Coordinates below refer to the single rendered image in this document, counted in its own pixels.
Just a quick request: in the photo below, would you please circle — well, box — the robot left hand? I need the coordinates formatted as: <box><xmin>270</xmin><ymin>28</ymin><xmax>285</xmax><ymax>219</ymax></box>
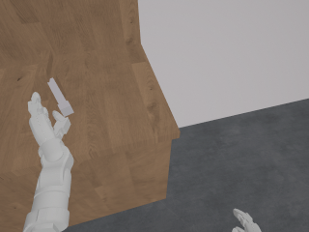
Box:
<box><xmin>28</xmin><ymin>92</ymin><xmax>71</xmax><ymax>147</ymax></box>

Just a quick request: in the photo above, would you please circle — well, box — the tap lever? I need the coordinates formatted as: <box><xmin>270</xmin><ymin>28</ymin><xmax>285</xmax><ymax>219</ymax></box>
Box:
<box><xmin>47</xmin><ymin>77</ymin><xmax>74</xmax><ymax>117</ymax></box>

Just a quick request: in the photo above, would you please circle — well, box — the robot right hand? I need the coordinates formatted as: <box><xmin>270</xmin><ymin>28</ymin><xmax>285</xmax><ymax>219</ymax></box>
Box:
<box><xmin>232</xmin><ymin>209</ymin><xmax>262</xmax><ymax>232</ymax></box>

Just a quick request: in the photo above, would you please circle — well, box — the counter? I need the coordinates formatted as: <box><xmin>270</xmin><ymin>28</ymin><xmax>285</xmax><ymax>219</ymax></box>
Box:
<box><xmin>0</xmin><ymin>0</ymin><xmax>181</xmax><ymax>232</ymax></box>

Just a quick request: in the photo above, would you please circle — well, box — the left robot forearm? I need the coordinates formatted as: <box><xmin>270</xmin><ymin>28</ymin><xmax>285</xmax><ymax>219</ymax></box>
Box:
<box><xmin>22</xmin><ymin>138</ymin><xmax>74</xmax><ymax>232</ymax></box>

